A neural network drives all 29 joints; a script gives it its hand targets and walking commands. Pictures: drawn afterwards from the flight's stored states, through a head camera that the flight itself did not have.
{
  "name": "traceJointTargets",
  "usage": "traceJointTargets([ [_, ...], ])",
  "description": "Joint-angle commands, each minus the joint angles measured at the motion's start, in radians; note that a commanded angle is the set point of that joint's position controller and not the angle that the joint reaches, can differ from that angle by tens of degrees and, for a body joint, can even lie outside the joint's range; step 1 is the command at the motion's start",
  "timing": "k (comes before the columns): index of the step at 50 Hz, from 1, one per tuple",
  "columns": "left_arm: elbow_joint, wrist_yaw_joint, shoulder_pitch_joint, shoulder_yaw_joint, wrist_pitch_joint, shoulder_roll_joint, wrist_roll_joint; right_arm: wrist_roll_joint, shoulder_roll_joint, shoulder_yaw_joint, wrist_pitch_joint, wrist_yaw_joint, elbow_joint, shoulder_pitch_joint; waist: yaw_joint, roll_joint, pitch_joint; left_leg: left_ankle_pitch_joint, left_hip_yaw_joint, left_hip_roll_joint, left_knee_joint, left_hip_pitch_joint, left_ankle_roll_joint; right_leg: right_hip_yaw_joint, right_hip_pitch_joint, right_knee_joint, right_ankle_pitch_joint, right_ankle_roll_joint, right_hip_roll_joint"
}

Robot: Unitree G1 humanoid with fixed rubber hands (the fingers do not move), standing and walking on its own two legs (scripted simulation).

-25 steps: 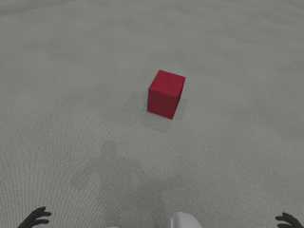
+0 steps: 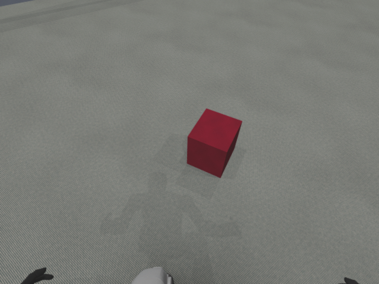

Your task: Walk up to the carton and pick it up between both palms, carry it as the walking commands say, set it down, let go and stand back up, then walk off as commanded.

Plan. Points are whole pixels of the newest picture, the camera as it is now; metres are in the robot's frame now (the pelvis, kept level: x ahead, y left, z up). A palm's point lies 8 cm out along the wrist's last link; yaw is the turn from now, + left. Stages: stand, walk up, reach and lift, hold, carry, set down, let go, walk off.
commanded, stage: walk up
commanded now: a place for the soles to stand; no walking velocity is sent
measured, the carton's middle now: (213, 143) +0.95 -0.06 -0.63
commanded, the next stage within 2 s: none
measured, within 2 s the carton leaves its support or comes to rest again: neither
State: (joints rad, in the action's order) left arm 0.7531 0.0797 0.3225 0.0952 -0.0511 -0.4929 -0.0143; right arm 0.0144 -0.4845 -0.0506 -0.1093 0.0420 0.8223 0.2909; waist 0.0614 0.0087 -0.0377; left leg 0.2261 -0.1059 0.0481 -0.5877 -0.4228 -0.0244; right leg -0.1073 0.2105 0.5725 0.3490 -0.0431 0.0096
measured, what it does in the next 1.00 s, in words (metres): walks ahead: left foot, then right foot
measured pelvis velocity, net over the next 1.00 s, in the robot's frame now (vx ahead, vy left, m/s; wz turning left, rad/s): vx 0.35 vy -0.17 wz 0.05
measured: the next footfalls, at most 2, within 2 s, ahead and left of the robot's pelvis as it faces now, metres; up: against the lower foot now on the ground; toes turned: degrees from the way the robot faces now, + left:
left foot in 0.02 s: +0.15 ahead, +0.11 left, +0.00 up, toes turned +5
right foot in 0.32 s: +0.26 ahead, -0.21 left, +0.00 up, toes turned -4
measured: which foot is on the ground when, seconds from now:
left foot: up 0.00-0.00, down 0.02-0.34, up 0.36-0.62, down 0.64-0.92, up 0.94-1.00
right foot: down 0.00-0.02, up 0.04-0.30, down 0.32-0.64, up 0.66-0.90, down 0.92-1.00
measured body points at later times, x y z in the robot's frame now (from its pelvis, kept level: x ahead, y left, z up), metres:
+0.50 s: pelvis +0.19 -0.10 -0.01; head +0.19 -0.11 +0.44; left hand +0.29 +0.25 -0.07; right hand +0.26 -0.45 -0.10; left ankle +0.22 +0.04 -0.69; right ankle +0.22 -0.21 -0.73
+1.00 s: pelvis +0.35 -0.17 -0.02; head +0.36 -0.17 +0.43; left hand +0.46 +0.19 -0.09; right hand +0.43 -0.53 -0.10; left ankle +0.34 -0.01 -0.70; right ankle +0.43 -0.28 -0.73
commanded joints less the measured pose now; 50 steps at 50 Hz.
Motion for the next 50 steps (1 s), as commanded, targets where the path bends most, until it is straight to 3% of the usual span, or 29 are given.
traceJointTargets([
  [1,-0.102,-0.008,-0.096,0.002,-0.014,-0.099,0.003,0.008,-0.241,-0.087,-0.023,-0.028,-0.004,0.219,-0.171,-0.099,0.098,0.115,0.197,0.090,0.156,0.510,-0.069,0.083,0.359,0.165,-0.073,-0.079,0.099],
  [2,-0.122,-0.008,-0.085,-0.001,-0.013,-0.078,0.004,0.013,-0.346,-0.117,-0.029,-0.041,-0.021,0.284,-0.194,-0.255,0.124,0.368,0.727,0.383,0.315,0.624,-0.202,0.057,0.594,0.446,0.117,-0.006,-0.030],
  [3,-0.101,-0.023,-0.070,0.019,-0.001,-0.179,-0.004,-0.018,-0.355,-0.128,-0.025,-0.046,-0.049,0.219,-0.171,-0.095,0.125,0.446,0.763,0.428,0.328,0.565,-0.297,0.177,0.605,0.577,0.134,0.012,0.029],
  [5,-0.079,-0.023,-0.078,0.027,-0.006,-0.194,0.000,-0.024,-0.284,-0.104,-0.021,-0.046,-0.071,0.129,-0.128,-0.059,0.036,0.253,0.569,0.355,0.293,0.426,-0.274,0.215,0.603,0.581,0.067,0.028,0.086],
  [7,-0.053,-0.011,-0.042,0.024,-0.006,-0.167,-0.009,-0.014,-0.257,-0.093,-0.021,-0.044,-0.081,0.089,-0.102,-0.122,0.005,0.077,0.371,0.280,0.274,0.289,-0.222,0.185,0.487,0.431,0.061,0.044,0.114],
  [9,-0.045,0.008,-0.051,0.029,0.000,-0.141,-0.008,-0.003,-0.270,-0.096,-0.022,-0.038,-0.086,0.086,-0.098,-0.175,0.002,-0.010,0.270,0.249,0.262,0.194,-0.218,0.136,0.379,0.335,0.036,0.047,0.099],
  [13,-0.032,0.027,-0.094,0.049,-0.002,-0.132,-0.004,0.001,-0.292,-0.100,-0.014,-0.025,-0.103,0.012,-0.073,-0.195,0.007,0.193,0.180,0.206,0.251,0.027,-0.172,0.051,0.144,0.117,-0.094,0.037,0.053],
  [15,0.000,0.022,-0.034,0.066,-0.007,-0.147,-0.010,-0.001,-0.268,-0.087,0.000,-0.019,-0.101,-0.002,-0.028,-0.128,0.019,0.298,0.140,0.172,0.126,-0.077,-0.146,0.005,-0.019,0.049,-0.122,0.032,-0.003],
  [16,0.018,0.013,0.023,0.079,-0.011,-0.168,-0.014,0.006,-0.225,-0.071,0.005,-0.020,-0.097,0.021,-0.004,-0.043,0.037,0.329,0.112,0.140,-0.017,-0.142,-0.125,0.025,-0.122,0.030,-0.058,0.021,-0.016],
  [17,0.027,-0.002,0.117,0.097,-0.018,-0.223,-0.022,0.004,-0.169,-0.052,0.003,-0.025,-0.113,0.021,0.057,0.143,0.051,0.314,0.040,0.066,-0.293,-0.278,-0.080,0.254,-0.210,-0.123,0.200,-0.041,0.106],
  [18,-0.004,-0.012,0.138,0.108,-0.030,-0.330,-0.022,-0.013,-0.138,-0.037,0.000,-0.035,-0.142,0.003,0.078,0.343,0.065,0.362,0.037,-0.053,-0.544,-0.451,-0.030,0.760,-0.216,-0.355,0.522,-0.176,0.374],
  [19,-0.029,-0.018,0.066,0.096,-0.030,-0.312,0.000,-0.014,-0.220,-0.050,0.009,-0.048,-0.108,-0.002,0.048,0.168,0.030,0.306,0.183,0.014,-0.639,-0.442,-0.028,0.775,-0.169,-0.346,0.495,-0.214,0.401],
  [21,-0.045,-0.035,-0.019,0.073,-0.031,-0.246,0.011,-0.012,-0.242,-0.055,0.000,-0.043,-0.055,0.065,-0.019,0.092,-0.005,0.175,0.172,0.087,-0.561,-0.358,-0.019,0.567,-0.057,-0.283,0.296,-0.228,0.325],
  [23,-0.046,-0.033,-0.051,0.060,-0.030,-0.215,0.008,-0.005,-0.223,-0.051,-0.005,-0.029,-0.021,0.108,-0.041,0.143,-0.024,0.175,0.115,0.078,-0.398,-0.221,0.007,0.389,0.052,-0.262,0.065,-0.211,0.257],
  [28,-0.065,-0.019,-0.029,0.044,-0.029,-0.213,0.006,-0.001,-0.159,-0.044,-0.002,-0.003,-0.052,0.040,-0.031,0.179,-0.007,0.072,0.027,0.013,-0.141,-0.022,0.005,0.272,0.114,-0.245,-0.008,-0.192,0.245],
  [31,-0.088,-0.015,-0.066,0.017,-0.017,-0.166,0.009,0.001,-0.165,-0.060,-0.014,-0.008,-0.037,0.105,-0.098,0.091,0.025,-0.005,0.011,-0.038,0.050,0.272,-0.019,0.179,0.261,-0.099,0.067,-0.131,0.182],
  [32,-0.101,-0.018,-0.065,-0.002,-0.017,-0.119,0.010,0.006,-0.208,-0.079,-0.019,-0.018,-0.025,0.173,-0.143,-0.043,0.064,0.103,0.145,0.021,0.127,0.432,-0.051,0.131,0.367,0.089,0.046,-0.094,0.131],
  [33,-0.123,-0.019,-0.066,-0.013,-0.019,-0.074,0.010,0.016,-0.308,-0.106,-0.028,-0.032,-0.033,0.245,-0.180,-0.231,0.108,0.389,0.638,0.310,0.279,0.572,-0.177,0.038,0.582,0.399,0.104,-0.012,-0.004],
  [34,-0.109,-0.033,-0.054,0.004,-0.009,-0.157,0.000,-0.004,-0.346,-0.124,-0.024,-0.037,-0.061,0.221,-0.170,-0.136,0.107,0.509,0.789,0.410,0.331,0.535,-0.292,0.136,0.623,0.541,0.168,0.008,0.026],
  [35,-0.091,-0.040,-0.069,0.010,-0.010,-0.191,0.003,-0.018,-0.319,-0.116,-0.018,-0.039,-0.069,0.167,-0.150,-0.065,0.047,0.447,0.730,0.395,0.322,0.448,-0.308,0.190,0.630,0.566,0.122,0.016,0.066],
  [36,-0.077,-0.040,-0.056,0.014,-0.013,-0.194,0.003,-0.020,-0.286,-0.106,-0.015,-0.039,-0.075,0.136,-0.126,-0.055,0.013,0.352,0.626,0.351,0.296,0.390,-0.285,0.200,0.613,0.532,0.098,0.021,0.090],
  [39,-0.040,-0.019,0.000,0.013,-0.017,-0.155,-0.006,-0.005,-0.255,-0.093,-0.008,-0.031,-0.091,0.080,-0.099,-0.165,-0.009,0.135,0.356,0.239,0.268,0.201,-0.229,0.128,0.422,0.354,0.057,0.035,0.091],
  [43,-0.024,-0.003,-0.009,0.032,-0.023,-0.138,0.000,0.001,-0.266,-0.093,0.004,-0.013,-0.116,0.014,-0.071,-0.214,-0.001,0.244,0.225,0.178,0.235,0.004,-0.186,0.035,0.156,0.129,-0.063,0.032,0.044],
  [45,0.015,-0.018,0.042,0.048,-0.029,-0.148,-0.008,0.001,-0.230,-0.076,0.025,-0.007,-0.120,-0.003,-0.034,-0.137,0.014,0.318,0.176,0.124,0.084,-0.113,-0.146,-0.008,-0.018,0.059,-0.099,0.031,-0.020],
  [46,0.028,-0.031,0.087,0.056,-0.033,-0.166,-0.011,0.005,-0.183,-0.059,0.031,-0.011,-0.120,0.015,-0.010,-0.057,0.031,0.328,0.144,0.091,-0.063,-0.179,-0.118,0.038,-0.111,0.031,-0.039,0.015,-0.015],
  [47,0.026,-0.049,0.142,0.070,-0.041,-0.227,-0.023,0.000,-0.111,-0.037,0.030,-0.019,-0.144,0.001,0.038,0.154,0.015,0.334,0.064,0.004,-0.345,-0.330,-0.067,0.366,-0.139,-0.160,0.239,-0.063,0.181],
  [48,0.000,-0.057,0.149,0.079,-0.051,-0.321,-0.019,-0.004,-0.122,-0.036,0.034,-0.032,-0.153,-0.012,0.047,0.244,0.016,0.383,0.111,-0.062,-0.535,-0.440,-0.023,0.785,-0.113,-0.330,0.405,-0.194,0.425],
  [49,-0.010,-0.062,0.096,0.072,-0.050,-0.309,0.003,-0.009,-0.207,-0.054,0.042,-0.042,-0.118,-0.005,0.021,0.092,-0.003,0.299,0.232,0.002,-0.590,-0.408,-0.015,0.755,-0.088,-0.303,0.309,-0.229,0.426],
  [50,-0.016,-0.070,0.048,0.065,-0.049,-0.280,0.008,-0.010,-0.221,-0.060,0.041,-0.041,-0.090,0.036,-0.015,0.070,-0.010,0.236,0.213,0.037,-0.581,-0.378,-0.009,0.652,-0.067,-0.257,0.181,-0.238,0.393],
])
